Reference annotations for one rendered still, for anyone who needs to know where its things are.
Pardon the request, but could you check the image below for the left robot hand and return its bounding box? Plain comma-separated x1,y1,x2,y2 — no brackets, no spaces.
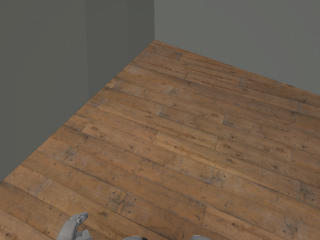
56,212,93,240

